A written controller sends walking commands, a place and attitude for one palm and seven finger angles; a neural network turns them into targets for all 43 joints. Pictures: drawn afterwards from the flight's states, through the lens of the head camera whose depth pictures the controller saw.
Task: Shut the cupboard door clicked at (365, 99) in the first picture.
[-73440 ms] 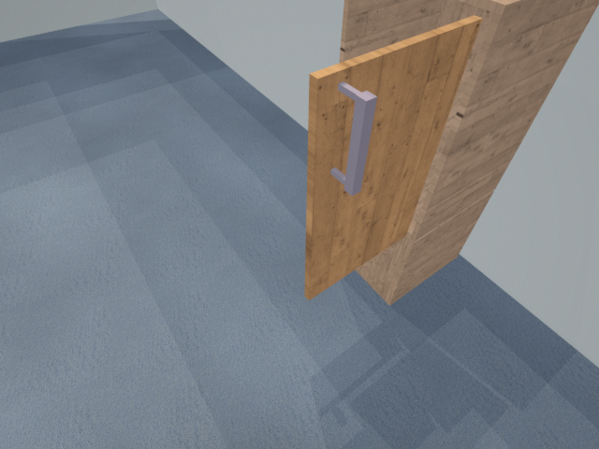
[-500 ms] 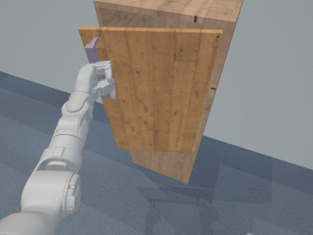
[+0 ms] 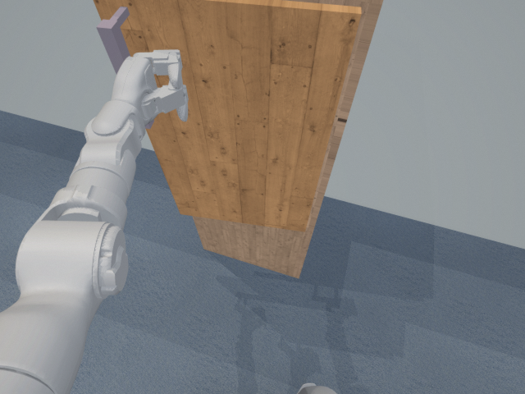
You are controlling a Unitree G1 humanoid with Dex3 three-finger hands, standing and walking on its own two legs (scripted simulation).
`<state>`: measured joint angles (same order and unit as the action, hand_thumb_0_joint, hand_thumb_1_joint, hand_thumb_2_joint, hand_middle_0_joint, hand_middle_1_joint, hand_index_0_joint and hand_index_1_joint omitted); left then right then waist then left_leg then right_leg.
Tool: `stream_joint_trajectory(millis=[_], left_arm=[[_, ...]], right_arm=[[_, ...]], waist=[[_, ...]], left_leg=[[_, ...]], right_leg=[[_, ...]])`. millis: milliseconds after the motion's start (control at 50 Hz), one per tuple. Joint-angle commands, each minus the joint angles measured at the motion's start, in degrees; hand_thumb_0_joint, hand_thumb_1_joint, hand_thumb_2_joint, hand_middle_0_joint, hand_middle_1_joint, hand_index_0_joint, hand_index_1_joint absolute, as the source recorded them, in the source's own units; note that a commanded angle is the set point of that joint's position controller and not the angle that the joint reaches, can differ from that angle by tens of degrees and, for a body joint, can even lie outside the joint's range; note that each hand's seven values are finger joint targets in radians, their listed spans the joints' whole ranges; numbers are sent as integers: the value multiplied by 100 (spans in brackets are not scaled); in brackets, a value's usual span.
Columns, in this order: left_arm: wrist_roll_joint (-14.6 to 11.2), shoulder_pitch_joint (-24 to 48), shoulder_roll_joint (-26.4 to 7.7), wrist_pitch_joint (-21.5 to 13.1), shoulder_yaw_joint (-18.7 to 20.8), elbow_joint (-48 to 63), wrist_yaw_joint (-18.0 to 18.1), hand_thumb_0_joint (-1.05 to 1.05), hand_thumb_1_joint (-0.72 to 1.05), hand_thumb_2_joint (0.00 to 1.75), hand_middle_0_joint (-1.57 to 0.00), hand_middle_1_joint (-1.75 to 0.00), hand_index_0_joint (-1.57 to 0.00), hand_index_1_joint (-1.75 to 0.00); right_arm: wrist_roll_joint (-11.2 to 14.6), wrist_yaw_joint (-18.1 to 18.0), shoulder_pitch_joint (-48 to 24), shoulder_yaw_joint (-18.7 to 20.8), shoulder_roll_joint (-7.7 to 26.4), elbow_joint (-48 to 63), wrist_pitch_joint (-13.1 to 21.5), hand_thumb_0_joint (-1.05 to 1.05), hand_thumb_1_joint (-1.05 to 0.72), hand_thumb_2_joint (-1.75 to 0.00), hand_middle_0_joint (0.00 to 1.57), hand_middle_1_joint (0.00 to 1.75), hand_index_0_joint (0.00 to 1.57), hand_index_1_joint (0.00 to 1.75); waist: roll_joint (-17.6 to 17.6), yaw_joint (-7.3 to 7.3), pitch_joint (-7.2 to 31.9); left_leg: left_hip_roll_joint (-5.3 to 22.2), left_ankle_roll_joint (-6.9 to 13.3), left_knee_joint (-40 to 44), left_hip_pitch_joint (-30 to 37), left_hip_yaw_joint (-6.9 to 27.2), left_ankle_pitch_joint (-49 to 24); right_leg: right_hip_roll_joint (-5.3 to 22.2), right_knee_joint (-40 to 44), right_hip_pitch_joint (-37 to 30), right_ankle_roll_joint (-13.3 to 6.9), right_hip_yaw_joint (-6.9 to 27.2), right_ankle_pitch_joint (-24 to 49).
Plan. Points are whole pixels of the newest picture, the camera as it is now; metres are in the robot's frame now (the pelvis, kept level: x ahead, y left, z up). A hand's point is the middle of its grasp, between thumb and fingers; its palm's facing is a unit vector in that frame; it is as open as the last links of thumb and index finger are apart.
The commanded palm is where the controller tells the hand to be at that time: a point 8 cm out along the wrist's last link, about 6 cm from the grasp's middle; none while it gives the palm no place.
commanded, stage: push the door shut along its arc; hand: left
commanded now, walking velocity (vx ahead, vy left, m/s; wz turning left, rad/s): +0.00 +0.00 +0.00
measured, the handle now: (135, 73) +0.57 +0.15 +0.16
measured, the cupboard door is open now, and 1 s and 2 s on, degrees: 9 0 0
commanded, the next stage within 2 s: pull the fist back off the door in 0.80 s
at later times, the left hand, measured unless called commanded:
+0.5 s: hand (198, 69) +0.56 +0.05 +0.17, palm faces -0.35 -0.94 -0.01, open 3.2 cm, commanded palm +0.57 +0.10 +0.17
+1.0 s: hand (206, 63) +0.57 +0.04 +0.17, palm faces -0.22 -0.97 +0.05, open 3.2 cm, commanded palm +0.58 +0.06 +0.17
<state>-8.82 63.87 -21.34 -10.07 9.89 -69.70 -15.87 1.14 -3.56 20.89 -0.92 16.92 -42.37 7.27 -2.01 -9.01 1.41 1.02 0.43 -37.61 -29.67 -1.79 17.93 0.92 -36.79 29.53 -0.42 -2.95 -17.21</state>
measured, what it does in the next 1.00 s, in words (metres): stands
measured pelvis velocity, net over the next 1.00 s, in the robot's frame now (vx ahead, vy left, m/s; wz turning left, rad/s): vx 0.00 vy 0.00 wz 0.02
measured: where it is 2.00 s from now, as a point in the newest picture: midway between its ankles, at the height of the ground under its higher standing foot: outside the picture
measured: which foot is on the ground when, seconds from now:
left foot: down 0.00-1.00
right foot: down 0.00-1.00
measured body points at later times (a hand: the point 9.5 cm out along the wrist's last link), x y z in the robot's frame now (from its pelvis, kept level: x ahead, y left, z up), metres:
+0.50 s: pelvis +0.01 -0.01 -0.01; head +0.12 -0.02 +0.43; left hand +0.57 +0.10 +0.17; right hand -0.04 -0.28 -0.12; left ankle +0.00 +0.11 -0.72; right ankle +0.01 -0.12 -0.72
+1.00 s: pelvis +0.00 +0.00 -0.02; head +0.13 -0.01 +0.42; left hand +0.57 +0.09 +0.17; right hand -0.05 -0.28 -0.13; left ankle +0.00 +0.11 -0.72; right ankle +0.01 -0.12 -0.72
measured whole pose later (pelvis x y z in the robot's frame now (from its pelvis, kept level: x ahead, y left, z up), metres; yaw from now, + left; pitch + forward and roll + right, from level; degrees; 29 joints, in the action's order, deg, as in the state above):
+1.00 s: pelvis +0.00 +0.00 -0.02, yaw +1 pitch +19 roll -2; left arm -5.1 83.3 -22.7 -6.8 12.9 -81.7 -8.9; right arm -2.3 -1.5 25.4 0.1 16.8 -44.9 7.8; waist -3.5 -12.8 3.7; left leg 2.0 -0.2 -45.0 -44.2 0.8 20.2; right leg -0.1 -41.3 42.0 -0.9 -5.2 -18.6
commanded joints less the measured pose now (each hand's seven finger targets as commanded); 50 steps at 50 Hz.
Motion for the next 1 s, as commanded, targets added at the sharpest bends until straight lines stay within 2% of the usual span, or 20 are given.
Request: stream_joint_trajectory(millis=[0, 40, 120, 180, 220, 300, 340, 380, 480, 540, 600, 700, 740, 780, 840, 880, 900, 920, 940, 980], left_arm=[[-23, 3580, -1193, -358, 418, 974, 31, 0, 90, 90, -130, -150, -130, -150], [71, 3560, -1666, -401, 764, 775, 113, 0, 90, 90, -130, -150, -130, -150], [327, 3589, -2107, -506, 962, 767, 95, 0, 90, 90, -130, -150, -130, -150], [388, 3515, -2000, -539, 885, 864, -17, 0, 90, 90, -130, -150, -130, -150], [331, 3672, -1680, -469, 629, 838, -134, 0, 90, 90, -130, -150, -130, -150], [215, 3868, -1590, -325, 550, 696, -348, 0, 90, 90, -130, -150, -130, -150], [163, 4219, -1535, -265, 479, 602, -397, 0, 90, 90, -130, -150, -130, -150], [167, 4318, -1660, -249, 546, 561, -438, 0, 90, 90, -130, -150, -130, -150], [158, 4587, -1367, -296, 333, 581, -491, 0, 90, 90, -130, -150, -130, -150], [151, 4823, -1177, -311, 216, 509, -486, 0, 90, 90, -130, -150, -130, -150], [239, 5102, -1249, -253, 207, 311, -455, 0, 90, 90, -130, -150, -130, -150], [283, 5465, -1221, -272, 159, 356, -511, 0, 90, 90, -130, -150, -130, -150], [228, 5552, -979, -278, 21, 375, -532, 0, 90, 90, -130, -150, -130, -150], [216, 5586, -1081, -227, 44, 245, -587, 0, 90, 90, -130, -150, -130, -150], [144, 5710, -683, -224, -177, 310, -644, 0, 90, 90, -130, -150, -130, -150], [138, 5715, -712, -190, -201, 140, -679, 0, 90, 90, -130, -150, -130, -150], [-173, 6047, -953, 8, 995, 170, 621, 0, 90, 90, -130, -150, -130, -150], [57, 5823, -600, 100, 768, 109, 1314, 0, 90, 90, -130, -150, -130, -150], [118, 5601, -329, 109, 686, 178, 1704, 0, 90, 90, -130, -150, -130, -150], [381, 5653, -213, 10, 830, 285, 2433, 0, 90, 90, -130, -150, -130, -150]], right_arm=[[-17, -37, 789, 297, 921, 353, 187, 0, -90, -90, 20, 30, 20, 30], [-47, -46, 907, 297, 960, 362, 155, 0, -90, -90, 20, 30, 20, 30], [-77, -7, 995, 303, 959, 457, 79, 0, -90, -90, 20, 30, 20, 30], [-90, 9, 1088, 365, 959, 491, 14, 0, -90, -90, 20, 30, 20, 30], [-83, 15, 1106, 377, 961, 474, -22, 0, -90, -90, 20, 30, 20, 30], [-82, -23, 1215, 409, 1007, 386, -90, 0, -90, -90, 20, 30, 20, 30], [-100, -55, 1325, 392, 997, 303, -83, 0, -90, -90, 20, 30, 20, 30], [-113, -58, 1344, 406, 1030, 225, -75, 0, -90, -90, 20, 30, 20, 30], [-161, -41, 1353, 402, 1003, 143, -24, 0, -90, -90, 20, 30, 20, 30], [-185, -38, 1393, 396, 1011, 98, -7, 0, -90, -90, 20, 30, 20, 30], [-195, -26, 1431, 405, 1054, 21, -19, 0, -90, -90, 20, 30, 20, 30], [-221, -20, 1461, 414, 1052, -17, -5, 0, -90, -90, 20, 30, 20, 30], [-219, -32, 1475, 402, 1040, -77, 14, 0, -90, -90, 20, 30, 20, 30], [-218, -29, 1474, 411, 1097, -135, 11, 0, -90, -90, 20, 30, 20, 30], [-215, -37, 1444, 405, 1063, -186, 70, 0, -90, -90, 20, 30, 20, 30], [-208, -38, 1409, 401, 1089, -251, 97, 0, -90, -90, 20, 30, 20, 30], [-228, 53, 1576, 293, 826, -110, 164, 0, -90, -90, 20, 30, 20, 30], [-310, 184, 1687, 294, 806, -101, 202, 0, -90, -90, 20, 30, 20, 30], [-346, 272, 1665, 324, 791, -86, 219, 0, -90, -90, 20, 30, 20, 30], [-502, 433, 1793, 383, 795, -92, 221, 0, -90, -90, 20, 30, 20, 30]], waist=[[156, -318, 2404], [308, -302, 2446], [90, -241, 2865], [-56, -249, 3077], [-72, -366, 2967], [-2, -478, 2886], [33, -637, 2648], [-41, -632, 2708], [-398, -725, 2912], [-384, -855, 2871], [-302, -972, 2815], [-420, -1031, 3178], [-522, -1102, 3115], [-413, -1134, 3000], [-531, -1185, 3031], [-601, -1197, 2913], [-969, -918, 2977], [-846, -966, 3011], [-654, -948, 2952], [-297, -1007, 3098]], left_leg=[[-133, 94, 215, 1332, 380, -1346], [-155, 128, 148, 1063, 351, -1404], [-172, 110, 47, 853, 281, -1579], [-154, 101, -53, 1075, 264, -1989], [-147, 98, -67, 1164, 248, -1945], [-137, 118, -93, 1252, 276, -1970], [-152, 151, -97, 1132, 275, -1853], [-141, 139, -132, 1187, 326, -1907], [-130, 110, -270, 1531, 408, -2215], [-134, 134, -344, 1553, 431, -2184], [-122, 130, -375, 1409, 487, -1973], [-149, 149, -528, 1541, 508, -2184], [-148, 174, -558, 1617, 505, -2204], [-130, 163, -571, 1533, 525, -2014], [-136, 182, -586, 1701, 539, -2036], [-131, 158, -596, 1625, 557, -1846], [9, 32, -529, 1009, 541, -1578], [-13, -5, -430, 921, 588, -1456], [2, -7, -408, 953, 655, -1558], [-8, -13, -470, 938, 635, -1797]], right_leg=[[-215, 329, -304, -27, 164, 1633], [-213, 269, -478, -19, 182, 1747], [-194, 153, -762, 7, 267, 2165], [-227, 111, -696, 10, 254, 2519], [-250, 173, -525, 22, 230, 2455], [-300, 224, -361, 9, 195, 2428], [-307, 269, -258, 17, 178, 2329], [-312, 258, -152, 18, 193, 2330], [-336, 147, 238, -1, 126, 2287], [-349, 117, 453, -10, 84, 2136], [-347, 99, 648, 14, 94, 1960], [-365, -17, 733, 5, 88, 2088], [-376, -22, 871, -13, 45, 2044], [-387, 2, 983, 3, 38, 1893], [-404, -30, 1161, -24, -28, 1769], [-406, -17, 1300, -18, -24, 1599], [-349, 152, 978, 9, 112, 1447], [-369, 104, 887, 49, 56, 1336], [-370, 69, 973, 55, -1, 1284], [-376, 26, 904, 99, -41, 1451]])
